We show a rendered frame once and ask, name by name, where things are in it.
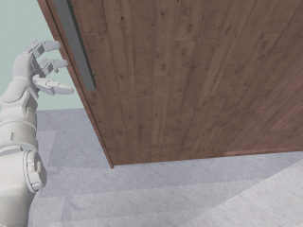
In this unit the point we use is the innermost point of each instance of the wardrobe door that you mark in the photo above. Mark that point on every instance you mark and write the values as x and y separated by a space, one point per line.
278 123
179 80

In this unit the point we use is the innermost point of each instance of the robot left forearm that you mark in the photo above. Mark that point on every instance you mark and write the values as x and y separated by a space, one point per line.
18 118

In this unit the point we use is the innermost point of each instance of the left robot upper arm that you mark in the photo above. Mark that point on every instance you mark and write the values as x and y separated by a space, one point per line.
22 174

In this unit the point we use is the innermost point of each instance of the handle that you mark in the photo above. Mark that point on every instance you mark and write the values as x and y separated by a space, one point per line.
71 29

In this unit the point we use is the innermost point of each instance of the left robot hand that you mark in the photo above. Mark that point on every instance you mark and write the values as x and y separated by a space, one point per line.
26 68

